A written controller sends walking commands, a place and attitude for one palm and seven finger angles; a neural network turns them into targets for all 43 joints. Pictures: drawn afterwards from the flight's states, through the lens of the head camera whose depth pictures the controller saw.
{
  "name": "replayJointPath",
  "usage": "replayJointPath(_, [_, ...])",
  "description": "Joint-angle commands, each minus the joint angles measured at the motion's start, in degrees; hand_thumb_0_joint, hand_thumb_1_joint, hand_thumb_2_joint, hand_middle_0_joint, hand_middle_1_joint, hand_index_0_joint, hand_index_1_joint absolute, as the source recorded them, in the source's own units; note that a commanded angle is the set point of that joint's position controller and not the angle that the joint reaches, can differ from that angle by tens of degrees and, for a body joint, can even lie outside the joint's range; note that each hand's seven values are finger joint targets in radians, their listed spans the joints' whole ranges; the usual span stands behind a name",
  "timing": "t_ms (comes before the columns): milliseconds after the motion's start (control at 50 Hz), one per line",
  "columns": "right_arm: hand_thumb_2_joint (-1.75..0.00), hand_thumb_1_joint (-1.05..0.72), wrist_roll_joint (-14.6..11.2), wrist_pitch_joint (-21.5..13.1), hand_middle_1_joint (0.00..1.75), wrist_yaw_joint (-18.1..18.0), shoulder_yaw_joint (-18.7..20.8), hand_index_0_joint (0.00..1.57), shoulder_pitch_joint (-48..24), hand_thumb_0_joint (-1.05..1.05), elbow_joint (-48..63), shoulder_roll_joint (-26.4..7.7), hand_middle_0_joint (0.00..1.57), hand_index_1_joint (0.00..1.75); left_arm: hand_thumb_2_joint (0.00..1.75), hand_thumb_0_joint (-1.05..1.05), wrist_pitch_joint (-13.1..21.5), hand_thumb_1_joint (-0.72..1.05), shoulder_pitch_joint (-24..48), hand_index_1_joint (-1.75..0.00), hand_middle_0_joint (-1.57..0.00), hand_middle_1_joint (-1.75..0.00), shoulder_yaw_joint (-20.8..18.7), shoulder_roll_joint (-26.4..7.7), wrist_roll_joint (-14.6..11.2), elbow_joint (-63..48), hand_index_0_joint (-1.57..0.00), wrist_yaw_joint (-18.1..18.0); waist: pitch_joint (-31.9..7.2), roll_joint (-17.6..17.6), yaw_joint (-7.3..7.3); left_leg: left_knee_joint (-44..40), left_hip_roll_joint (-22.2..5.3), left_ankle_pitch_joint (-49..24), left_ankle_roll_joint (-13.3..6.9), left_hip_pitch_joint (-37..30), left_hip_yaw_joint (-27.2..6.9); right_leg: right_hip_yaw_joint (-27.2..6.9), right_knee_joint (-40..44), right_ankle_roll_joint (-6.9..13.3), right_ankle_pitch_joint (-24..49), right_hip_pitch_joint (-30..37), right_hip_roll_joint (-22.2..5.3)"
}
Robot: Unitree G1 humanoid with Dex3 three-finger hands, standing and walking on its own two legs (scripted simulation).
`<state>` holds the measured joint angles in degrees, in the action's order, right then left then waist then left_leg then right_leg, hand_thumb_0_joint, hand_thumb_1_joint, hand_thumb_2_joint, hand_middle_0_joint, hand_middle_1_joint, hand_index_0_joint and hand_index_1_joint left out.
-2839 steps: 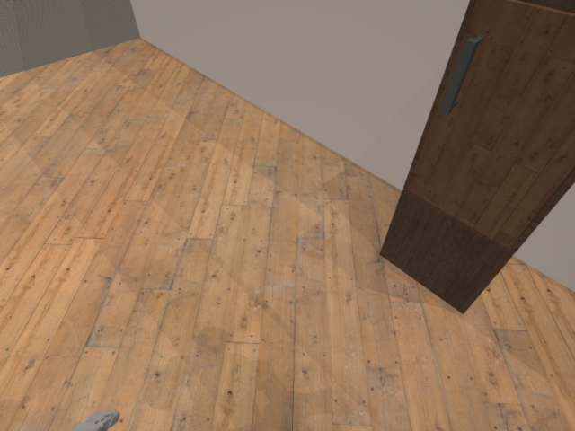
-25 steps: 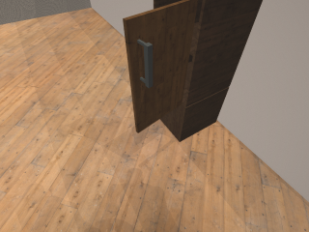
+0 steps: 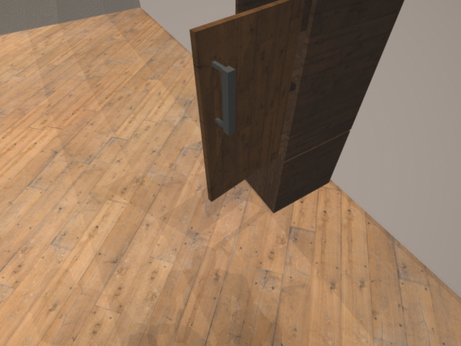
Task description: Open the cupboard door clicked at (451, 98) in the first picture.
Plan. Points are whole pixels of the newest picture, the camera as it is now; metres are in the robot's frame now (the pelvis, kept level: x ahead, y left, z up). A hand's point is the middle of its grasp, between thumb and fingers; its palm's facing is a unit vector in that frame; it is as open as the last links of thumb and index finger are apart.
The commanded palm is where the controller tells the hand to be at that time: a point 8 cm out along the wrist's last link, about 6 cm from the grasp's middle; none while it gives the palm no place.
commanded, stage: look to check the result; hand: left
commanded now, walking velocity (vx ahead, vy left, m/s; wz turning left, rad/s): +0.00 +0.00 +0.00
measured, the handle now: (223, 99) +0.64 +0.06 +0.08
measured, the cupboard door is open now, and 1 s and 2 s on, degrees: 99 99 99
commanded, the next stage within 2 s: stand and wait in 0.24 s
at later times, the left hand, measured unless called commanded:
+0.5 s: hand out of the picture +0.08 +0.21 -0.16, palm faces -0.01 -0.96 -0.29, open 7.3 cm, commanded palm none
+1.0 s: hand out of the picture +0.09 +0.21 -0.16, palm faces -0.01 -0.95 -0.30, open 7.3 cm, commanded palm none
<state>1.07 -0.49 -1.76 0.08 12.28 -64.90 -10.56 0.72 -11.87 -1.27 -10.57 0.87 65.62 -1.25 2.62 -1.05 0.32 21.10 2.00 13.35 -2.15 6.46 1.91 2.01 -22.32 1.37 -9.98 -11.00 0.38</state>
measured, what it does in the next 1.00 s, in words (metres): stands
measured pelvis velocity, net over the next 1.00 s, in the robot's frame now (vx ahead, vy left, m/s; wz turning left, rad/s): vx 0.02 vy -0.02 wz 0.00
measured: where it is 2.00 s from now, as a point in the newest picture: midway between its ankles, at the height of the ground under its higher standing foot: outside the picture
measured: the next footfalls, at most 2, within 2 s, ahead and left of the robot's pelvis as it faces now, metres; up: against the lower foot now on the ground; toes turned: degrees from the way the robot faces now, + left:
none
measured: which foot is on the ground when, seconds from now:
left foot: down 0.00-1.00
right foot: down 0.00-1.00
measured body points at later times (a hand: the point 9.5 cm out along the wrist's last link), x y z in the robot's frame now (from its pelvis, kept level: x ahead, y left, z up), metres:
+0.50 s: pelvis +0.01 -0.01 +0.00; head +0.03 -0.01 +0.45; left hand +0.08 +0.26 -0.14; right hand +0.06 -0.28 -0.15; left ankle -0.02 +0.09 -0.74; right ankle +0.02 -0.10 -0.74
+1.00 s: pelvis +0.02 -0.02 +0.00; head +0.04 -0.03 +0.45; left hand +0.09 +0.26 -0.14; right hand +0.07 -0.30 -0.15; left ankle -0.02 +0.09 -0.74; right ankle +0.02 -0.10 -0.74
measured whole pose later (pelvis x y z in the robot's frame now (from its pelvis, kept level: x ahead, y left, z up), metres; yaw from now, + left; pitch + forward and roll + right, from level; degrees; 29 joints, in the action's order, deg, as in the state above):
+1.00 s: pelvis +0.02 -0.02 +0.00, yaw +0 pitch -1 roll +0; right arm 1.0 -0.2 -1.0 -0.2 7.8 -65.6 -16.4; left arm 1.4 -6.9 -0.8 -15.7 0.7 65.3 -0.5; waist 3.1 -0.8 0.6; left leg 16.2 0.3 12.4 -0.3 2.6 1.2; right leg 2.6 -17.8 3.0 -9.4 -7.2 2.2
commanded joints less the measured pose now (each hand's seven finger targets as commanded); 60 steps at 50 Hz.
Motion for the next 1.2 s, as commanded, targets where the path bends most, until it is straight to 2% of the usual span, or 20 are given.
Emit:
replayJointPath(0, [-0.9, -0.9, -0.2, -0.8, 0.3, -0.2, 1.8, 0.2, 1.8, 0.0, 1.8, -9.1, 0.2, 0.3, 0.9, 0.0, 1.2, 0.9, -1.2, -0.3, -0.2, -0.3, -1.3, -9.1, -0.2, -2.5, -0.2, -0.5, -1.5, 1.7, -0.02, -4.4, -8.2, -9.1, -0.4, 1.3, -6.7, -6.3, 3.6, 1.6, 7.8, 2.3, -6.6])
replayJointPath(20, [-0.9, -0.9, 0.0, -0.8, 0.3, -0.2, 1.7, 0.2, 1.5, 0.0, 1.6, -9.3, 0.2, 0.3, 0.9, 0.0, 1.1, 0.9, -0.6, -0.3, -0.2, -0.3, -1.2, -9.3, -0.2, -2.4, -0.2, -0.5, -1.4, 0.6, 0.12, -4.5, -8.3, -9.0, -0.3, 1.3, -6.6, -6.3, 3.7, 1.5, 7.8, 2.5, -6.8])
replayJointPath(80, [-0.9, -0.9, 0.0, -0.8, 0.3, -0.1, 1.7, 0.2, 0.5, 0.0, 1.7, -10.2, 0.2, 0.3, 0.9, 0.0, 1.2, 0.9, 0.1, -0.3, -0.2, -0.3, -1.3, -10.2, -0.3, -2.5, -0.2, -0.5, -2.1, 1.2, 0.05, -5.0, -8.4, -9.5, -0.1, 0.7, -6.7, -6.4, 4.0, 1.6, 8.5, 3.3, -6.9])
replayJointPath(160, [-0.9, -0.9, 0.0, -0.9, 0.3, -0.1, 1.7, 0.2, -0.8, 0.0, 1.7, -11.2, 0.2, 0.3, 0.9, 0.0, 1.3, 0.9, 1.4, -0.3, -0.2, -0.3, -1.4, -11.5, -0.3, -2.6, -0.2, -0.4, -2.3, 0.0, 0.03, -5.3, -8.5, -11.4, 0.0, 0.2, -6.7, -6.5, 4.0, 1.7, 10.5, 4.2, -7.1])
replayJointPath(260, [-0.9, -0.9, 0.0, -0.9, 0.3, 0.1, 1.7, 0.2, -2.1, 0.0, 1.8, -12.7, 0.2, 0.3, 0.9, 0.0, 1.4, 0.9, 2.6, -0.3, -0.2, -0.3, -1.3, -12.7, -0.3, -2.8, -0.2, -0.2, -2.4, 1.2, 0.01, -5.9, -8.6, -10.8, 0.2, -0.2, -6.7, -6.6, 4.7, 1.7, 10.3, 4.6, -7.3])
replayJointPath(340, [-0.9, -0.9, 0.0, -0.8, 0.3, 0.3, 1.7, 0.2, -3.0, 0.0, 1.9, -13.4, 0.2, 0.3, 0.9, 0.0, 1.4, 0.9, 3.4, -0.3, -0.2, -0.3, -1.3, -13.6, -0.3, -2.9, -0.2, -0.2, -1.9, 0.6, -0.08, -6.2, -8.6, -9.9, 0.2, -0.3, -6.6, -6.9, 5.5, 1.7, 9.5, 4.7, -7.3])
replayJointPath(500, [-0.9, -0.9, -0.1, -0.9, 0.3, 0.3, 1.7, 0.2, -4.1, 0.0, 2.2, -15.1, 0.2, 0.3, 0.9, 0.0, 1.6, 0.9, 4.5, -0.3, -0.2, -0.3, -1.4, -15.0, -0.3, -3.2, -0.2, -0.1, -3.9, 0.9, -0.2, -6.2, -8.8, -10.9, 0.3, -1.7, -6.3, -7.0, 5.8, 1.8, 11.0, 5.8, -7.4])
replayJointPath(560, [-0.9, -0.9, 0.0, -0.9, 0.3, 0.3, 1.6, 0.2, -3.8, 0.0, 2.1, -15.2, 0.2, 0.3, 0.9, 0.0, 1.6, 0.9, 5.1, -0.3, -0.2, -0.3, -1.4, -15.4, -0.4, -3.2, -0.2, -0.1, -4.3, 0.8, -0.07, -6.4, -8.9, -12.4, 0.5, -1.7, -6.4, -6.9, 5.5, 1.8, 13.5, 6.9, -7.6])
replayJointPath(600, [-0.9, -0.9, -0.2, -0.9, 0.3, 0.3, 1.7, 0.2, -4.2, 0.0, 2.2, -15.4, 0.2, 0.3, 0.9, 0.0, 1.6, 0.9, 5.0, -0.3, -0.2, -0.3, -1.4, -15.4, -0.4, -3.3, -0.2, -0.1, -3.5, 1.7, -0.21, -6.5, -9.0, -11.5, 0.4, -1.7, -6.2, -6.9, 5.9, 1.8, 12.5, 6.3, -7.4])
replayJointPath(640, [-0.9, -0.9, 0.0, -0.8, 0.3, 0.4, 1.6, 0.2, -4.2, 0.0, 2.0, -15.4, 0.2, 0.3, 0.9, 0.0, 1.5, 0.9, 5.6, -0.3, -0.2, -0.3, -1.3, -15.5, -0.4, -3.2, -0.2, 0.0, -2.7, 1.1, -0.08, -7.0, -8.9, -10.5, 0.6, -1.1, -6.3, -7.1, 6.1, 1.7, 11.2, 6.0, -7.4])
replayJointPath(700, [-0.9, -0.9, -0.1, -0.8, 0.3, 0.3, 1.6, 0.2, -4.3, 0.0, 2.1, -15.5, 0.2, 0.3, 0.9, 0.0, 1.6, 0.9, 5.5, -0.3, -0.2, -0.3, -1.4, -15.6, -0.4, -3.4, -0.2, -0.1, -3.1, 1.8, -0.17, -6.8, -8.9, -10.5, 0.4, -1.4, -6.2, -7.1, 6.4, 1.7, 11.4, 6.3, -7.4])
replayJointPath(860, [-0.9, -0.9, -0.1, -0.9, 0.3, 0.4, 1.7, 0.2, -4.5, 0.0, 2.0, -15.8, 0.2, 0.3, 0.9, 0.0, 1.8, 0.9, 5.7, -0.3, -0.2, -0.3, -1.3, -16.0, -0.4, -3.3, -0.2, 0.0, -4.6, 1.2, -0.06, -6.7, -8.9, -11.2, 0.5, -2.3, -6.1, -7.6, 6.5, 1.8, 13.1, 7.2, -7.7])
replayJointPath(1020, [-0.9, -0.9, -0.2, -0.7, 0.3, 0.3, 1.8, 0.2, -4.5, 0.0, 2.2, -16.0, 0.2, 0.3, 0.9, 0.0, 1.9, 0.9, 5.9, -0.3, -0.2, -0.3, -1.4, -16.5, -0.4, -3.4, -0.2, -0.1, -4.2, 1.3, 0.16, -6.4, -9.0, -11.3, 0.6, -2.7, -5.9, -7.7, 6.9, 1.8, 14.7, 7.2, -7.8])
replayJointPath(1180, [-0.9, -0.9, -0.1, -0.7, 0.3, 0.4, 1.8, 0.2, -4.9, 0.0, 2.1, -16.1, 0.2, 0.3, 0.9, 0.0, 1.8, 0.9, 5.8, -0.3, -0.2, -0.3, -1.3, -16.6, -0.4, -3.3, -0.2, 0.0, -3.2, 0.6, -0.02, -7.0, -8.8, -9.1, 0.7, -2.1, -5.9, -8.2, 7.8, 1.7, 11.2, 6.8, -7.7])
